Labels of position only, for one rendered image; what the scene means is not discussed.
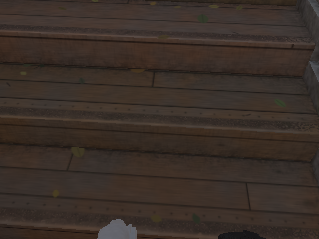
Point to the robot left shin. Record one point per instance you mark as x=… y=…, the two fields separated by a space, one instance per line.
x=116 y=221

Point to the robot left thigh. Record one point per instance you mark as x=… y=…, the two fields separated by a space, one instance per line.
x=118 y=230

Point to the right robot hand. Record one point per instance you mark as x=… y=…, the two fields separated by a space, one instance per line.
x=244 y=234

